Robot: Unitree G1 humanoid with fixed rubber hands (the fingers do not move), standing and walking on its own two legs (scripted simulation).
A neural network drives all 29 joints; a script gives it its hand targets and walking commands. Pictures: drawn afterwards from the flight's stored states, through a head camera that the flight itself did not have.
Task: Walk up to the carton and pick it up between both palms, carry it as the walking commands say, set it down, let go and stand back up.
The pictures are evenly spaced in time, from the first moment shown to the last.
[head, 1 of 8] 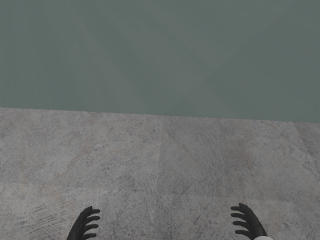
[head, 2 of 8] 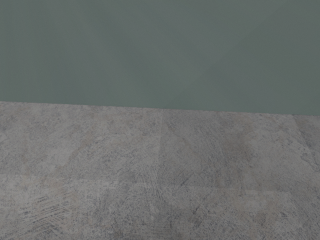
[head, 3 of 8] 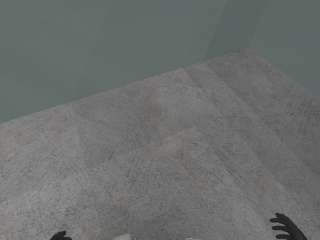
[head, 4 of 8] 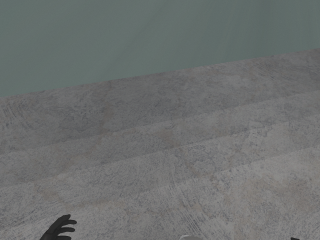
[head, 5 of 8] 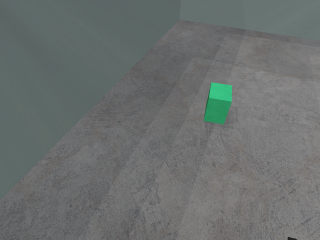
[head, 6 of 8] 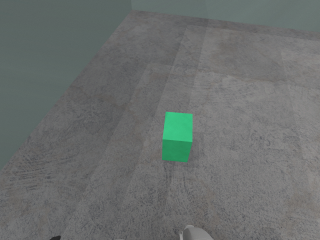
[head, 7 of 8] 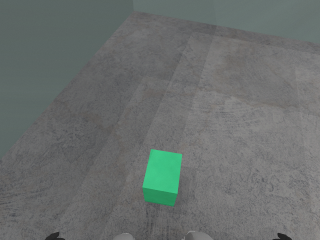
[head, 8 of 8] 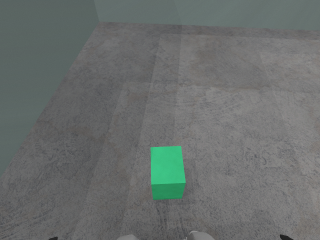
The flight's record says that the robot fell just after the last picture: no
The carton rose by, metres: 0.00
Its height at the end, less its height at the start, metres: +0.00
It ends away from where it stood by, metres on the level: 0.00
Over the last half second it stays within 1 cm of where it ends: yes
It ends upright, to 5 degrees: yes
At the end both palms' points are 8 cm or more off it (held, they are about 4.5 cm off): yes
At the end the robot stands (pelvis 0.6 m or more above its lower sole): yes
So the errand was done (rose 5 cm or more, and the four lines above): no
